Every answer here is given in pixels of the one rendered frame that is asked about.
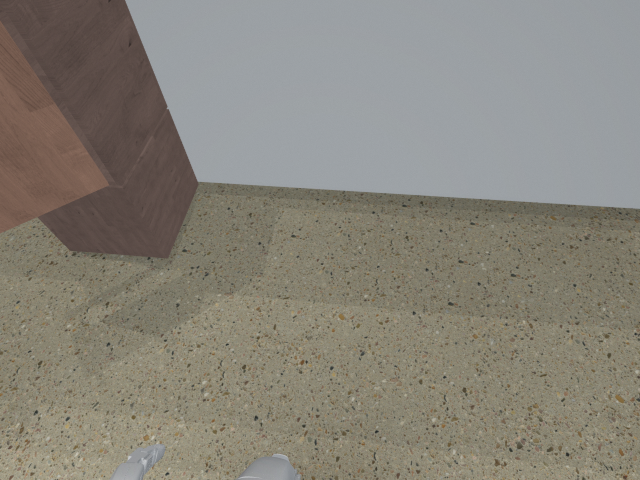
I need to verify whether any left robot shin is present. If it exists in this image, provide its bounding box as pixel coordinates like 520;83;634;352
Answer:
272;454;290;463

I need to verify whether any left robot hand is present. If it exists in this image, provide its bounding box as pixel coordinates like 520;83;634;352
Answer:
110;444;165;480

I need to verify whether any cupboard door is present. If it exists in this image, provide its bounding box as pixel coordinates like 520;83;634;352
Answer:
0;21;109;233

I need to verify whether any robot left thigh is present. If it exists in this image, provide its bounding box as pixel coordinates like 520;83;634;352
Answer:
236;457;301;480

